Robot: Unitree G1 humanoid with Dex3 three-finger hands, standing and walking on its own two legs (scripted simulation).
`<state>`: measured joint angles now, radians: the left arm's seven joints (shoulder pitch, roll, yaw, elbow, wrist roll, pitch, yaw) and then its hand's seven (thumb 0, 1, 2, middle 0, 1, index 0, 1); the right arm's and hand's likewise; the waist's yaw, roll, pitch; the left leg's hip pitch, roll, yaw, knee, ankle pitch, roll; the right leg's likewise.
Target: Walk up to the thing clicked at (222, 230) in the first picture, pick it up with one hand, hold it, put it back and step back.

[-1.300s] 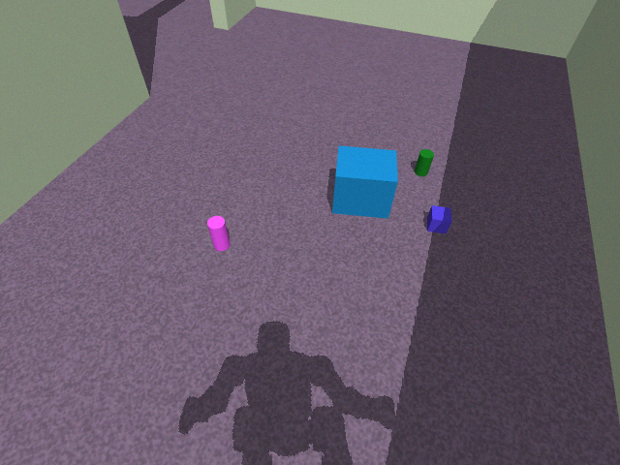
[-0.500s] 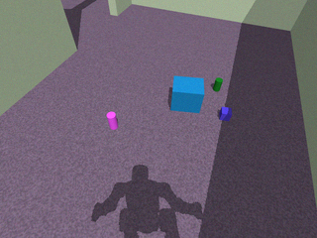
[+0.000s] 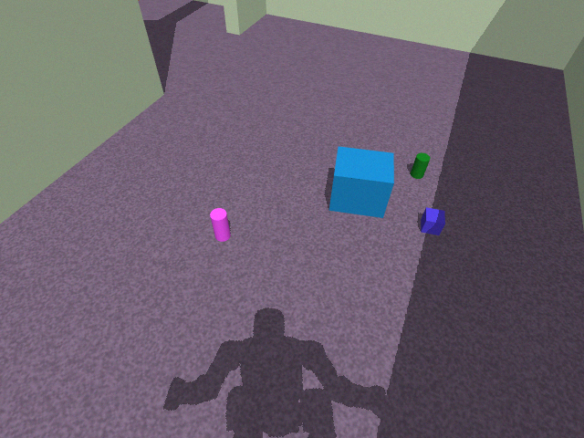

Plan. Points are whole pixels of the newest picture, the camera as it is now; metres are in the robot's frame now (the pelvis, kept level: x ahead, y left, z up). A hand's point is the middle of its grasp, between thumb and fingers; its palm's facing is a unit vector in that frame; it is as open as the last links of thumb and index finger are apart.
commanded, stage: walk up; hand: left
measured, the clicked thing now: (220, 225) +1.02 +0.31 -0.70
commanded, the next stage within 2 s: none
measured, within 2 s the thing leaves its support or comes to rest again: neither
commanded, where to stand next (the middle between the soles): +0.72 +0.10 m, yaw +8 degrees
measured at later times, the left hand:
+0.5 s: hand (83, 404) +0.19 +0.33 -0.14, palm faces +0.06 -0.93 -0.36, open 7.4 cm
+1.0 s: hand (108, 336) +0.31 +0.34 -0.16, palm faces +0.15 -0.92 -0.36, open 7.4 cm
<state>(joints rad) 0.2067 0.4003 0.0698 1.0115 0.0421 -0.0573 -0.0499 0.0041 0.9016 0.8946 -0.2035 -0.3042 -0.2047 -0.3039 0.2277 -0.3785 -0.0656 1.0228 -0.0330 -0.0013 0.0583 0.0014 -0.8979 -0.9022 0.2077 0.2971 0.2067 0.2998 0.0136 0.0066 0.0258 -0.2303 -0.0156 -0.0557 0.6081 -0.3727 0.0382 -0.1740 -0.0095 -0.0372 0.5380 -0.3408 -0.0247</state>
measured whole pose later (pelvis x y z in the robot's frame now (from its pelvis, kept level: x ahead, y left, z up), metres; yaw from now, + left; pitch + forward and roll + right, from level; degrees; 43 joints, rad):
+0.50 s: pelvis +0.17 +0.05 +0.00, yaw +6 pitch -4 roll +2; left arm 0.29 0.44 0.06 0.90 0.02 -0.05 -0.08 0.01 0.90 0.89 -0.20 -0.30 -0.20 -0.30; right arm 0.28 -0.38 -0.06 0.84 -0.01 -0.06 0.07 0.00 -0.90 -0.90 0.21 0.30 0.21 0.30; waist 0.00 -0.03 0.07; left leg -0.20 0.00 0.02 0.53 -0.28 0.03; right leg -0.45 -0.10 -0.02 0.82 -0.35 -0.02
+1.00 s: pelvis +0.37 +0.07 -0.01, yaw +10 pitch -2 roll +0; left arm 0.41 0.44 0.05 0.85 0.01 -0.06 -0.05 0.01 0.90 0.89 -0.20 -0.30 -0.21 -0.30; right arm 0.22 -0.41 -0.07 0.83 -0.03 -0.07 0.07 0.00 -0.90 -0.90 0.21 0.30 0.21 0.30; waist 0.06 -0.03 0.10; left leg -0.39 0.02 0.07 0.62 -0.18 0.03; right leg -0.17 -0.10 -0.09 0.75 -0.46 -0.01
